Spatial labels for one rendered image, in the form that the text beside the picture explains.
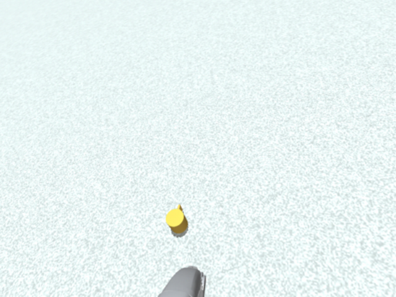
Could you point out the mug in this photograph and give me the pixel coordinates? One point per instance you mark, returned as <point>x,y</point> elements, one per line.
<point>176,220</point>

